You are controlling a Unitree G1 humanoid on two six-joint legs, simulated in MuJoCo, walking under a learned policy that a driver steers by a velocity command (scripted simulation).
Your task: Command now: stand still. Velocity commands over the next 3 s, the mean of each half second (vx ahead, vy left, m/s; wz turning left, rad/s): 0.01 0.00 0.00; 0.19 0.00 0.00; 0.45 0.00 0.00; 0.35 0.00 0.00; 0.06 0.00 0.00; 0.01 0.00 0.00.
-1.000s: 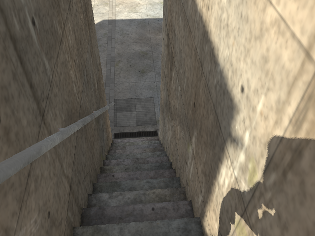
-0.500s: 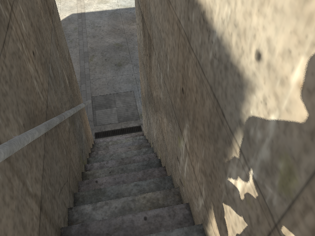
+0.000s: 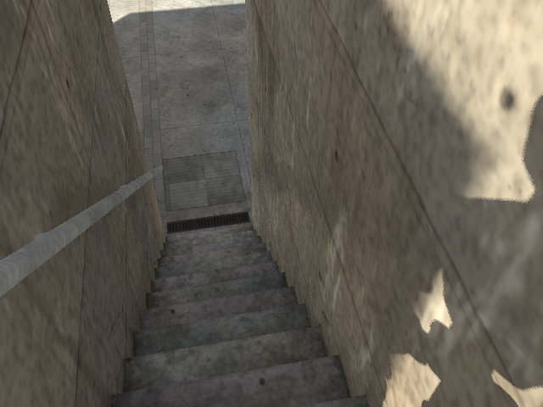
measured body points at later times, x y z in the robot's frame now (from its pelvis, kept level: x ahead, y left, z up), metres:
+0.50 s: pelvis +0.01 +0.02 +0.01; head +0.03 +0.02 +0.46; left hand +0.10 +0.26 -0.12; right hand +0.13 -0.23 -0.12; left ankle -0.01 +0.13 -0.72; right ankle +0.00 -0.12 -0.72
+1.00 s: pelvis +0.10 +0.00 -0.02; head +0.10 -0.01 +0.43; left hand +0.22 +0.25 -0.13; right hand +0.15 -0.27 -0.15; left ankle -0.01 +0.13 -0.71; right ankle +0.00 -0.12 -0.72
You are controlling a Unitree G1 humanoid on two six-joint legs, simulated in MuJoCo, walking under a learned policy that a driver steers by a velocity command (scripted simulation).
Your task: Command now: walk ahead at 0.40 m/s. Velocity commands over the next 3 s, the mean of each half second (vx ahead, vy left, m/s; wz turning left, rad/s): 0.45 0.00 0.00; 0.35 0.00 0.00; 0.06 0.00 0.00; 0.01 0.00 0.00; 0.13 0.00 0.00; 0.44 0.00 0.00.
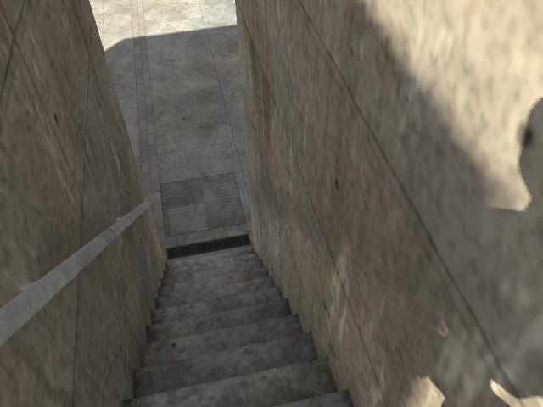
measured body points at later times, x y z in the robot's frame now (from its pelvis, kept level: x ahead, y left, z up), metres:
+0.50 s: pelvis +0.25 +0.02 -0.27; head +0.28 +0.01 +0.18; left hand +0.41 +0.22 -0.39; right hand +0.06 -0.18 -0.40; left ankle +0.12 +0.09 -0.90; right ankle +0.40 -0.12 -0.87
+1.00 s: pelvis +0.49 +0.03 -0.50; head +0.53 +0.04 -0.06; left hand +0.39 +0.22 -0.65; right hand +0.57 -0.20 -0.65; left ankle +0.63 +0.17 -1.23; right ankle +0.39 -0.07 -1.11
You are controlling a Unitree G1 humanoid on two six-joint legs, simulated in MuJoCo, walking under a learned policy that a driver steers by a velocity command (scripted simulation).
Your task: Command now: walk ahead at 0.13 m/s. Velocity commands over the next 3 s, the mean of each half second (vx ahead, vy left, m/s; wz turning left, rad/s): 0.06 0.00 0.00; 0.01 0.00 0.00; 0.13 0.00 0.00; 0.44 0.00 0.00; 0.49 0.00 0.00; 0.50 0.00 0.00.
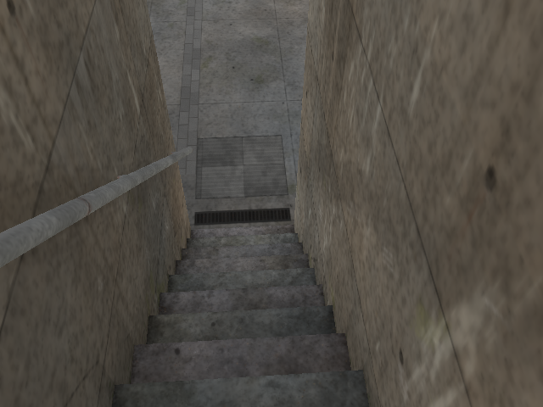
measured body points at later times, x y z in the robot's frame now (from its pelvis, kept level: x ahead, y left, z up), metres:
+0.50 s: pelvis +0.10 +0.04 -0.12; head +0.12 +0.02 +0.32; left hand +0.15 +0.27 -0.25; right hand +0.14 -0.19 -0.28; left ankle +0.08 +0.13 -0.82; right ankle +0.13 -0.08 -0.82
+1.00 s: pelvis +0.12 +0.05 -0.10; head +0.17 +0.05 +0.35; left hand +0.20 +0.28 -0.24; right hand +0.16 -0.22 -0.24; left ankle +0.09 +0.13 -0.82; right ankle +0.13 -0.08 -0.82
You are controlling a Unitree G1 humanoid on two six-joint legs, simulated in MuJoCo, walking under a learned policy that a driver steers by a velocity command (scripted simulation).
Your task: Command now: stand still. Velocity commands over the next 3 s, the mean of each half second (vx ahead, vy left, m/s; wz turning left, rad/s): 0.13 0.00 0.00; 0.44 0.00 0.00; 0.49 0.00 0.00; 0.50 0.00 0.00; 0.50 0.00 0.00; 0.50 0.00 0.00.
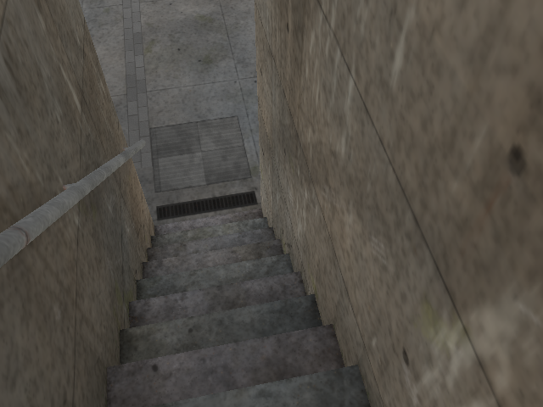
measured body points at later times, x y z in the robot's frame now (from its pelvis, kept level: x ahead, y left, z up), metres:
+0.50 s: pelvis +0.07 +0.01 -0.03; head +0.08 -0.01 +0.42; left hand +0.14 +0.25 -0.16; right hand +0.02 -0.26 -0.18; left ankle -0.04 +0.07 -0.72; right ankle +0.06 -0.10 -0.71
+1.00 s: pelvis +0.30 +0.06 -0.25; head +0.31 +0.05 +0.20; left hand +0.36 +0.30 -0.39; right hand +0.19 -0.19 -0.39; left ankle +0.21 +0.15 -0.93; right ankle +0.35 -0.08 -0.80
